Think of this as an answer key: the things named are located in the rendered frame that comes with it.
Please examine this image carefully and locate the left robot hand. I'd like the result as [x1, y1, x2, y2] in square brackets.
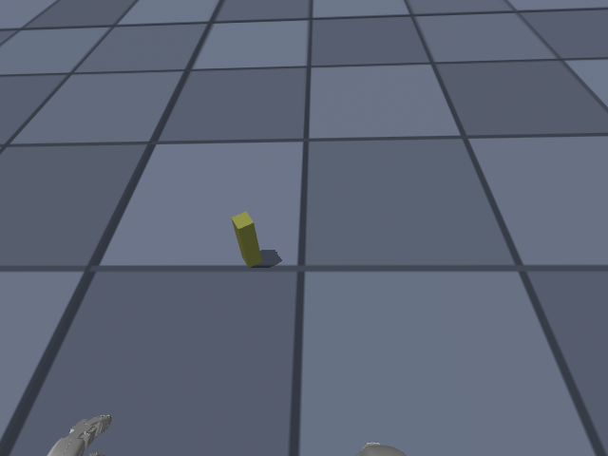
[47, 414, 112, 456]

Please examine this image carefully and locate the carton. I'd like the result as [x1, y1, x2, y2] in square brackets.
[231, 212, 262, 268]

